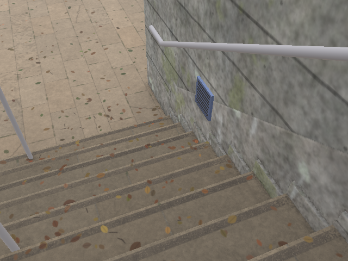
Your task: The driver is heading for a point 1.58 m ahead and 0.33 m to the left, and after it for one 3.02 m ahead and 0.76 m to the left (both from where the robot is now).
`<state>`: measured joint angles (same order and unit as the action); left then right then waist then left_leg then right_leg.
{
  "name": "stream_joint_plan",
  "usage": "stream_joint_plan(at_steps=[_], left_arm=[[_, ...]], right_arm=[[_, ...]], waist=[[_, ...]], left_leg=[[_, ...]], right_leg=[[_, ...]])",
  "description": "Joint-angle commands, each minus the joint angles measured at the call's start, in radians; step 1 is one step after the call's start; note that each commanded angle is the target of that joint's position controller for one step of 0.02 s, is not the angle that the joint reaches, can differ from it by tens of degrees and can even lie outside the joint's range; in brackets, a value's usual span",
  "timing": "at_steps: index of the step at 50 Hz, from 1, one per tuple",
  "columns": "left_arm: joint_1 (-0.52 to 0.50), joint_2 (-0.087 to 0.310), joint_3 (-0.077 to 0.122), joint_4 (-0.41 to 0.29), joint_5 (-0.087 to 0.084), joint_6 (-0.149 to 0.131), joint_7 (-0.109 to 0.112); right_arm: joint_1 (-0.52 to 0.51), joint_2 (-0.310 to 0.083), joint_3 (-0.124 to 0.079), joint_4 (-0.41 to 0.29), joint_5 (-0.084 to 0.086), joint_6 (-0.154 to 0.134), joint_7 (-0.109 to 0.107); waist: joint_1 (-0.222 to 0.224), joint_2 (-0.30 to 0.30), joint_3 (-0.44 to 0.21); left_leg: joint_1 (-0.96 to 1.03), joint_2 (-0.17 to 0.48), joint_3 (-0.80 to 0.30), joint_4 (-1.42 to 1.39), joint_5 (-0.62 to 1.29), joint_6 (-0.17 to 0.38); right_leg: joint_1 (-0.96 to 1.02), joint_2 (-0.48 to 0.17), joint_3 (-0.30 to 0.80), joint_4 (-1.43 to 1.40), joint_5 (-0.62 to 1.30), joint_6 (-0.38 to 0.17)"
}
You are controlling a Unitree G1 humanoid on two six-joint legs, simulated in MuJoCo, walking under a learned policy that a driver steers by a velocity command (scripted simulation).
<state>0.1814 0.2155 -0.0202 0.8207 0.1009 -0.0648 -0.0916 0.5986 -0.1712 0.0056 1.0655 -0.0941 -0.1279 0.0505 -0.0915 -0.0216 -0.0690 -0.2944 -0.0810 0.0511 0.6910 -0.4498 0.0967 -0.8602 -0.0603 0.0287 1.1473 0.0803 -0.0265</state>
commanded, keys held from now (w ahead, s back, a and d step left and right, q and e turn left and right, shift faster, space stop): w+q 0.74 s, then w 0.08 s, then w+e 0.18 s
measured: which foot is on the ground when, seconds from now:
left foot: down 0.00-0.20, up 0.22-0.54, down 0.56-1.00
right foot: up 0.00-0.16, down 0.18-0.56, up 0.58-0.98, down 1.00-1.00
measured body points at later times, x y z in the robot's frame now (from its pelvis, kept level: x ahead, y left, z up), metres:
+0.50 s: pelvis +0.21 +0.01 -0.08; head +0.21 +0.03 +0.37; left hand +0.10 +0.19 -0.24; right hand +0.42 -0.18 -0.19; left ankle +0.30 +0.14 -0.79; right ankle +0.12 -0.12 -0.71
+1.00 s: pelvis +0.48 +0.08 -0.28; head +0.48 +0.07 +0.17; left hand +0.53 +0.35 -0.39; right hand +0.50 -0.13 -0.43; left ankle +0.28 +0.13 -0.87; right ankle +0.60 +0.03 -1.03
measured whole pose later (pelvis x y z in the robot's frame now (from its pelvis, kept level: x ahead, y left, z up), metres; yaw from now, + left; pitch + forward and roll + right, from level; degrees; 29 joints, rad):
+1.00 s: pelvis +0.48 +0.08 -0.28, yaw +26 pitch +0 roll +5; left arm 0.15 0.24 -0.02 0.89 0.07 -0.08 -0.05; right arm 0.50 -0.15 0.05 1.03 -0.09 -0.09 0.06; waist -0.09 -0.07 -0.04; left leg -0.32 -0.11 -0.02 1.33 -0.89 0.04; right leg -0.33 -0.08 -0.02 0.39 0.17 -0.04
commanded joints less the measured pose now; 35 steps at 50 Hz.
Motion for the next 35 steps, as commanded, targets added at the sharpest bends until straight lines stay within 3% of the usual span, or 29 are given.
stream_joint_plan(at_steps=[1,4,6,7,8,9,10,11,12,13,14,15,16,17,18,19,20,22,25,26,27,28,29,30,31,32,33,34,35], left_arm=[[-0.004,0.048,0.009,-0.060,-0.001,-0.007,0.027],[-0.142,0.019,-0.008,-0.113,-0.003,-0.016,0.049],[-0.142,0.040,0.002,-0.106,-0.004,-0.026,0.037],[-0.053,0.046,0.010,-0.078,-0.004,-0.028,0.031],[0.187,0.087,0.034,-0.011,-0.015,-0.034,0.033],[0.477,0.180,0.081,0.063,-0.036,-0.044,0.059],[0.607,0.255,0.090,0.091,-0.063,-0.058,0.066],[0.543,0.190,0.061,0.083,-0.013,-0.067,0.042],[0.390,0.137,0.053,0.076,0.000,-0.062,0.037],[0.300,0.058,0.033,0.081,-0.023,-0.051,0.033],[0.201,-0.066,-0.001,0.051,-0.033,-0.045,0.036],[0.088,-0.125,-0.014,0.024,-0.030,-0.037,0.054],[0.034,-0.093,-0.013,-0.001,-0.029,-0.039,0.073],[0.028,-0.114,-0.023,0.003,-0.018,-0.048,0.095],[0.046,-0.073,-0.024,0.001,0.007,-0.066,0.110],[0.131,-0.024,-0.019,0.042,0.016,-0.073,0.116],[0.209,0.000,-0.017,0.089,0.013,-0.078,0.118],[0.296,0.028,-0.024,0.144,0.010,-0.075,0.094],[0.328,0.122,-0.001,0.198,-0.036,-0.058,0.073],[0.314,0.139,0.006,0.208,-0.030,-0.043,0.064],[0.264,0.165,0.016,0.201,-0.011,-0.025,0.042],[0.258,0.157,0.019,0.207,0.022,-0.008,0.012],[0.384,0.021,0.002,0.210,0.006,-0.006,-0.016],[0.256,0.018,0.002,0.113,-0.026,-0.027,-0.015],[0.043,0.054,0.011,-0.004,-0.053,-0.060,0.003],[-0.035,0.075,0.017,-0.069,-0.057,-0.081,0.033],[0.005,0.092,0.024,-0.033,-0.033,-0.079,0.075],[0.017,0.069,0.019,-0.020,-0.020,-0.064,0.103],[0.089,0.045,0.016,0.035,-0.012,-0.044,0.116]], right_arm=[[0.078,-0.091,-0.010,0.016,-0.011,-0.011,-0.006],[0.134,-0.067,-0.009,0.041,-0.004,-0.001,-0.028],[0.106,-0.081,-0.019,0.037,0.009,0.004,-0.032],[0.041,-0.102,-0.027,0.017,0.009,0.004,-0.024],[-0.133,-0.152,-0.045,-0.047,0.002,0.002,-0.005],[-0.304,-0.228,-0.072,-0.148,-0.003,-0.006,0.015],[-0.272,-0.096,-0.054,-0.175,0.006,-0.019,0.035],[-0.225,-0.028,-0.028,-0.201,0.032,-0.022,0.042],[-0.321,-0.055,-0.039,-0.230,0.040,-0.008,0.013],[-0.276,-0.064,-0.041,-0.184,0.024,0.011,-0.009],[-0.191,-0.042,-0.034,-0.134,0.002,0.031,-0.015],[-0.100,0.004,-0.010,-0.087,-0.033,0.048,-0.011],[-0.048,0.039,-0.003,-0.050,-0.055,0.053,0.006],[-0.085,0.029,0.001,-0.048,-0.066,0.046,0.027],[-0.118,0.017,-0.002,-0.055,-0.048,0.025,0.036],[-0.191,-0.021,-0.016,-0.074,-0.029,0.019,0.043],[-0.325,-0.082,-0.030,-0.128,-0.011,0.022,0.045],[-0.472,-0.111,-0.034,-0.205,0.003,0.034,0.042],[-0.552,-0.102,-0.019,-0.255,-0.023,0.062,0.016],[-0.477,-0.116,-0.025,-0.225,-0.015,0.062,0.007],[-0.300,-0.157,-0.048,-0.160,-0.001,0.056,0.001],[-0.070,-0.241,-0.093,-0.072,0.005,0.045,0.001],[0.135,-0.328,-0.119,-0.011,-0.009,0.054,-0.001],[0.231,-0.320,-0.118,0.035,-0.012,0.033,-0.007],[0.155,-0.315,-0.124,0.007,0.001,0.015,-0.006],[-0.027,-0.182,-0.076,-0.041,0.018,0.004,-0.005],[-0.169,-0.087,-0.036,-0.095,0.010,-0.002,0.010],[-0.229,-0.096,-0.025,-0.095,-0.009,-0.001,0.022],[-0.259,-0.060,-0.008,-0.120,0.014,0.007,0.019]], waist=[[0.055,0.114,0.068],[-0.002,0.083,0.061],[0.015,0.110,0.067],[0.073,0.106,0.063],[0.222,0.043,0.050],[0.374,-0.029,-0.033],[0.364,-0.243,-0.221],[0.271,-0.130,-0.101],[0.223,0.023,0.118],[0.154,0.028,0.099],[0.086,0.047,0.066],[0.017,0.008,0.104],[-0.015,-0.007,0.105],[0.005,-0.020,0.110],[0.025,0.019,0.083],[0.050,0.005,0.100],[0.090,-0.018,0.133],[0.116,-0.051,0.167],[0.137,-0.021,0.241],[0.109,0.012,0.232],[0.031,0.041,0.186],[-0.062,0.108,0.114],[-0.063,0.332,-0.137],[-0.104,0.212,-0.186],[-0.151,0.185,-0.007],[-0.083,0.089,0.088],[0.005,-0.034,0.138],[0.077,0.001,0.190],[0.089,-0.060,0.192]], left_leg=[[0.174,0.296,-0.462,-0.100,0.509,0.232],[0.290,0.292,-0.531,-0.030,0.625,0.257],[0.204,0.254,-0.518,0.028,0.756,0.234],[0.024,0.228,-0.473,0.053,0.847,0.225],[-0.323,0.160,-0.378,0.175,0.945,0.199],[-0.606,0.073,-0.292,0.444,0.924,0.151],[-0.738,-0.059,-0.198,0.918,0.179,0.059],[-0.891,-0.079,-0.282,0.961,-0.109,0.041],[-0.984,-0.030,-0.336,0.933,-0.001,0.021],[-0.943,0.045,-0.292,0.914,0.089,-0.004],[-0.838,0.103,-0.270,0.768,0.185,-0.023],[-0.645,0.155,-0.238,0.647,0.297,-0.029],[-0.444,0.146,-0.156,0.567,0.466,-0.044],[-0.386,0.179,-0.152,0.459,0.708,-0.040],[-0.150,0.163,-0.084,0.279,0.987,-0.041],[-0.041,0.135,-0.019,0.209,0.996,-0.065],[-0.041,0.124,0.015,0.152,0.957,-0.065],[0.005,0.113,0.017,0.087,0.793,-0.050],[-0.108,0.155,-0.035,-0.196,0.565,-0.014],[-0.032,0.160,-0.025,-0.297,0.579,-0.003],[0.161,0.126,0.034,-0.361,0.639,0.003],[0.442,0.095,0.067,-0.345,0.713,0.048],[0.842,0.269,-0.145,-0.069,1.257,0.269],[0.957,0.317,-0.312,-0.073,1.211,0.290],[0.875,0.349,-0.442,-0.170,0.786,0.300],[0.714,0.436,-0.598,-0.218,0.316,0.264],[0.444,0.401,-0.517,-0.256,0.258,0.254],[0.194,0.406,-0.541,-0.274,0.243,0.311],[-0.056,0.382,-0.444,-0.364,0.305,0.337]], right_leg=[[-0.174,-0.003,0.019,-0.014,-0.195,0.014],[-0.215,0.012,-0.006,-0.046,-0.381,0.035],[-0.064,0.058,-0.055,-0.084,-0.432,0.012],[0.178,0.096,-0.102,-0.104,-0.418,-0.005],[0.628,0.142,-0.147,-0.172,-0.348,-0.037],[1.023,0.145,-0.138,-0.220,-0.336,-0.062],[1.220,-0.148,0.318,-0.408,-0.070,-0.325],[1.054,-0.351,0.752,-0.596,0.073,-0.496],[0.836,-0.413,0.757,-0.612,0.015,-0.489],[0.700,-0.373,0.628,-0.581,-0.088,-0.431],[0.576,-0.312,0.452,-0.536,-0.120,-0.375],[0.362,-0.247,0.310,-0.547,-0.145,-0.302],[0.176,-0.143,0.147,-0.543,-0.281,-0.253],[0.106,-0.109,0.073,-0.505,-0.435,-0.197],[-0.028,-0.040,-0.088,-0.429,-0.553,-0.125],[-0.060,-0.036,-0.133,-0.442,-0.647,-0.104],[-0.019,-0.057,-0.126,-0.451,-0.702,-0.096],[0.083,-0.129,-0.054,-0.431,-0.685,-0.116],[0.449,-0.258,0.108,-0.347,-0.520,-0.147],[0.508,-0.248,0.098,-0.257,-0.459,-0.139],[0.499,-0.216,0.045,-0.100,-0.345,-0.128],[0.387,-0.144,-0.038,0.198,-0.250,-0.097],[0.110,0.013,-0.154,0.735,-0.699,0.008],[-0.095,0.070,-0.072,0.808,-0.848,0.016],[-0.350,0.060,-0.035,0.772,-0.844,0.018],[-0.465,-0.032,0.114,0.518,-0.646,0.030],[-0.329,-0.105,0.149,0.255,-0.430,0.009],[-0.215,-0.124,0.142,0.213,-0.440,0.002],[-0.001,-0.162,0.129,-0.052,-0.251,0.027]])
